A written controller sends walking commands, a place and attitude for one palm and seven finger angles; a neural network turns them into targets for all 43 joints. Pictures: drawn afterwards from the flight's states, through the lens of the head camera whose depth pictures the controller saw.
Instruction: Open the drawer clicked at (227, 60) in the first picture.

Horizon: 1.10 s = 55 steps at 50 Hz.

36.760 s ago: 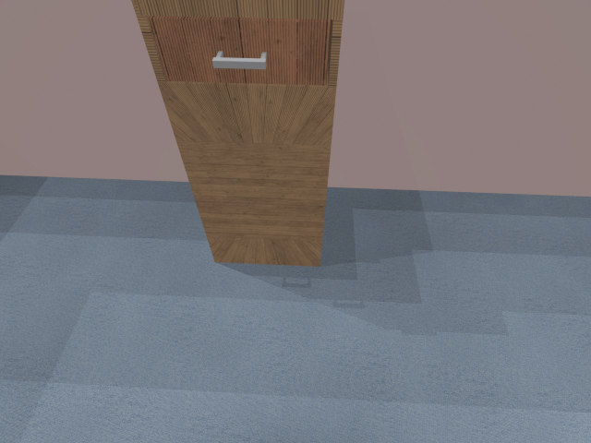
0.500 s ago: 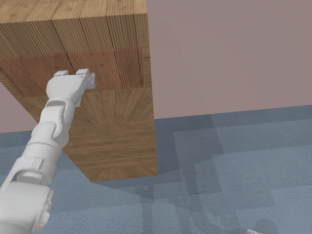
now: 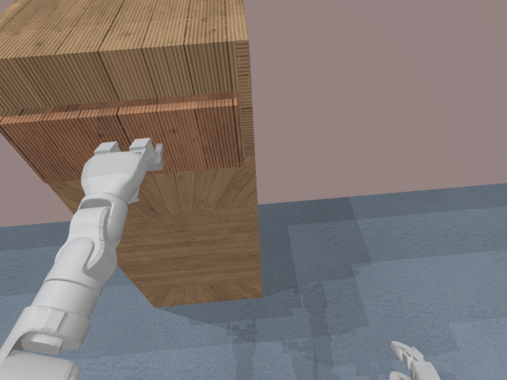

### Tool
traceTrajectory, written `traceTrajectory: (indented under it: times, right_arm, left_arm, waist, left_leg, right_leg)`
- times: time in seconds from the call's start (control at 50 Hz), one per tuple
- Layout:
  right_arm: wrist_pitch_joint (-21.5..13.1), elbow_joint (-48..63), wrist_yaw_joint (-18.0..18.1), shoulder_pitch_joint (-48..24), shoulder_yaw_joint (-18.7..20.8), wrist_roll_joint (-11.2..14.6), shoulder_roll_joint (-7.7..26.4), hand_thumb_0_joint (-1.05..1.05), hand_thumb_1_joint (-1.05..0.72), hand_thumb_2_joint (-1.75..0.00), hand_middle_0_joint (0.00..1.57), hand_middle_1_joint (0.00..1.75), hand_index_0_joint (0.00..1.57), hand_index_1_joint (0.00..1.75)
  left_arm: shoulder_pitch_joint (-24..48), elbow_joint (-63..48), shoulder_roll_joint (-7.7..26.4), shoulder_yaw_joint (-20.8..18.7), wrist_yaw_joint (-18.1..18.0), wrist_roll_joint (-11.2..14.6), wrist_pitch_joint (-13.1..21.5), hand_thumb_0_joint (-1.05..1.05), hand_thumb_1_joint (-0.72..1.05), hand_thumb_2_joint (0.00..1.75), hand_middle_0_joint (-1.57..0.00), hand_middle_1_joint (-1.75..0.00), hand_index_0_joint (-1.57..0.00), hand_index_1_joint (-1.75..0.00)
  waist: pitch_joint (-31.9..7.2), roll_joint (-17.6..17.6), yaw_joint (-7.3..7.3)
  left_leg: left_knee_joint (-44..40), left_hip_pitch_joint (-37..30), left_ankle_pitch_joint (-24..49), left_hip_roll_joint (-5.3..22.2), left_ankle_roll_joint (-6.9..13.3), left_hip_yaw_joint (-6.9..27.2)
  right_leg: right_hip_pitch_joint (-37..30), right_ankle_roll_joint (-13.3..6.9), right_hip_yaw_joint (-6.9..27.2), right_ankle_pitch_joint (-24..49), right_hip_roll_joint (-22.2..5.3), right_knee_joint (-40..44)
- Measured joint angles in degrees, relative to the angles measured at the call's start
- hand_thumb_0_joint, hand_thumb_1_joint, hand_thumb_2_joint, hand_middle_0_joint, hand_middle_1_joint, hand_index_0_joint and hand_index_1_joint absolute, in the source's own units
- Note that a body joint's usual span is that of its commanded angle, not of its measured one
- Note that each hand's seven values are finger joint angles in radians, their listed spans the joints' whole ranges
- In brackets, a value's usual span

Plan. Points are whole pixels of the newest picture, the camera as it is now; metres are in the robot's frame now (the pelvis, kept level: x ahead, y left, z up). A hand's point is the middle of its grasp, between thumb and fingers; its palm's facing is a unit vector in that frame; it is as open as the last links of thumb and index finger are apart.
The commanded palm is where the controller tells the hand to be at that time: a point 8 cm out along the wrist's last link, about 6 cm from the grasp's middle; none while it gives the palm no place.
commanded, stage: pull the drawer open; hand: left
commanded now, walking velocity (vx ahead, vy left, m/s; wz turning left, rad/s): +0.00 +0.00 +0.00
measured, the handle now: (129, 158) +0.45 +0.24 +0.11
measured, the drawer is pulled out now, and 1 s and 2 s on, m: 0.03 0.07 0.16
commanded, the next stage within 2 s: none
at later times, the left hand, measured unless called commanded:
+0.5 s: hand (125, 192) +0.39 +0.24 +0.09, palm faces -0.02 -0.01 -1.00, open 5.4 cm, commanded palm +0.36 +0.24 +0.14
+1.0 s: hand (121, 214) +0.35 +0.23 +0.08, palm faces +0.04 -0.04 -1.00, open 5.7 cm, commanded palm +0.32 +0.24 +0.14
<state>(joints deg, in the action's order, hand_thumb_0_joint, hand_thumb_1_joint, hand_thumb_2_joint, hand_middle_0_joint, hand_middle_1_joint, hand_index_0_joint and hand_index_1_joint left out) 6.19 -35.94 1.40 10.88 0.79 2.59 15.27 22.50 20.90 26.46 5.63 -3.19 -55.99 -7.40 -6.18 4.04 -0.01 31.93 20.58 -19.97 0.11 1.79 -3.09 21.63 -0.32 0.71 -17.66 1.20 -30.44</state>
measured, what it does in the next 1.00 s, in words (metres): stands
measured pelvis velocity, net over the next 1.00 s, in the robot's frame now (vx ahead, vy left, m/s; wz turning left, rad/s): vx -0.01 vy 0.00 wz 0.00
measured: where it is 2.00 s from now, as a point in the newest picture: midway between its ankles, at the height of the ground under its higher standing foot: outside the picture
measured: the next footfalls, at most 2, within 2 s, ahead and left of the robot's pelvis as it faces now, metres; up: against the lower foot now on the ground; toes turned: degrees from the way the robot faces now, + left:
none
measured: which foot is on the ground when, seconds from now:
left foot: down 0.00-1.00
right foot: down 0.00-1.00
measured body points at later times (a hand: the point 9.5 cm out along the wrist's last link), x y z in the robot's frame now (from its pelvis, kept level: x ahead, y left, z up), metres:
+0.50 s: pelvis -0.03 -0.01 +0.00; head +0.01 -0.03 +0.44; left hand +0.39 +0.23 +0.14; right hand +0.06 -0.27 -0.14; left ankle -0.05 +0.10 -0.73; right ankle -0.03 -0.12 -0.73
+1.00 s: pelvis -0.01 +0.00 +0.00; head +0.00 -0.02 +0.45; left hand +0.34 +0.23 +0.14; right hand +0.14 -0.25 -0.11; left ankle -0.05 +0.10 -0.73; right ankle -0.03 -0.12 -0.73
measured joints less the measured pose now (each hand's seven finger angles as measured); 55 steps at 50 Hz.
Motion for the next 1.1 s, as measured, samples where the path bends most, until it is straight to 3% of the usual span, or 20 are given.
traceTrajectory:
  times: [0.18, 0.32, 0.48, 0.72, 0.82, 0.96, 1.1]
  right_arm:
    - [-0.35, -1.75, 1.18, -1.94, -0.3, -0.45, -0.54, 0.0, -0.91, -0.9, 0.2, 0.3, 0.2, 0.3]
    - [-0.18, -2.44, 1.8, 0.07, -0.38, -0.6, -0.77, 0.0, -0.91, -0.9, 0.2, 0.3, 0.21, 0.3]
    - [-0.45, -3.47, 1.63, 3.85, 0.72, -0.7, -0.27, 0.0, -0.91, -0.9, 0.2, 0.3, 0.21, 0.3]
    - [-0.77, -3.21, 1.12, 6.44, 1.7, -0.02, 0.53, 0.01, -0.91, -0.9, 0.2, 0.3, 0.2, 0.3]
    - [-1.01, -2.1, 0.65, 5.07, 1.63, 0.03, 0.39, 0.01, -0.91, -0.9, 0.2, 0.3, 0.2, 0.3]
    - [-1.58, 0.15, -0.56, 1.66, 1.13, -0.04, -0.01, 0.01, -0.91, -0.9, 0.2, 0.3, 0.2, 0.3]
    - [-2.02, -1.26, 0.49, -3.54, -0.16, -0.11, -0.18, 0.01, -0.91, -0.9, 0.2, 0.3, 0.2, 0.3]
  left_arm:
    - [8.48, 8.76, 0.03, 1.91, 0.58, -1.58, 1.84, -0.01, 0.77, 0.85, -0.36, -1.34, -0.37, -1.33]
    - [11.43, 14.71, 0.88, 0.07, 0.77, -1.35, 5.29, -0.01, 0.77, 0.84, -0.38, -1.35, -0.39, -1.34]
    - [13.55, 19.35, 2.01, -2.06, -1.7, -2.5, 8.12, -0.01, 0.77, 0.83, -0.39, -1.35, -0.38, -1.35]
    - [8.2, 15.34, 2.23, -3.02, -4.0, -1.69, 5.5, 0.0, 0.79, 0.81, -0.33, -1.34, -0.34, -1.29]
    - [3.75, 9.63, 1.5, -2.81, -3.27, -1.3, 3.26, 0.0, 0.8, 0.81, -0.32, -1.34, -0.33, -1.28]
    - [-7.8, -4.78, -0.19, -1.67, -1.73, -0.15, -0.39, 0.0, 0.8, 0.82, -0.3, -1.34, -0.33, -1.24]
    - [-1.11, -1.6, -1.76, 3.69, -1.41, -1.08, -0.27, 0.0, 0.78, 0.84, -0.34, -1.35, -0.37, -1.28]
  waist:
    - [0.85, -0.62, -1.07]
    - [0.79, -0.54, -0.03]
    - [1.29, -0.71, 1.2]
    - [0.89, -0.57, 2.37]
    - [0.51, -0.38, 1.9]
    - [-0.37, 0.53, 0.64]
    - [1.4, -0.19, -2.5]
  left_leg:
    - [1.18, 2.03, 0.39, -0.25, -0.38, 1.75]
    - [1.98, 2.99, 0.77, -0.12, -0.56, 1.84]
    - [2.93, 4.72, 1.4, 0.14, -0.65, 1.39]
    - [1.59, 3.34, 1.85, 0.41, -0.26, -0.28]
    - [0.46, 1.83, 1.75, 0.34, -0.01, -0.94]
    - [-1.08, -1.25, 1.1, 0.02, 0.3, -1.18]
    - [-0.31, -1.17, 1.26, -0.9, 0.14, 1.44]
  right_leg:
    - [1.44, -0.45, -1.77, 0.01, -0.3, -1.17]
    - [2.5, -0.68, -1.89, 0.28, -0.2, -2.19]
    - [4.47, -0.87, -1.49, 1.05, 0.04, -3.23]
    - [3.7, -0.49, 0.21, 2.1, 0.37, -1.96]
    - [2.45, -0.22, 0.91, 2.2, 0.36, -0.89]
    - [-0.63, 0.31, 1.23, 1.59, 0.09, 0.67]
    - [-1.64, 0.09, -1.37, 0.78, -0.9, 0.1]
